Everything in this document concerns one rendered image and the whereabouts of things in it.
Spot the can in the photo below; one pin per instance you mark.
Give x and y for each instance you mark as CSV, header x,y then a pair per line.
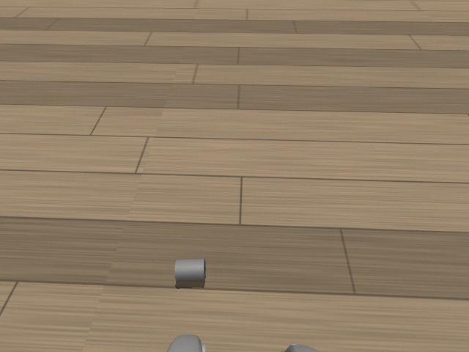
x,y
190,269

